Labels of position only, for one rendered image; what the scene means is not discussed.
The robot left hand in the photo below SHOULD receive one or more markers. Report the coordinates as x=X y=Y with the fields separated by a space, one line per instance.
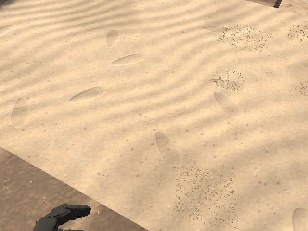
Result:
x=60 y=215

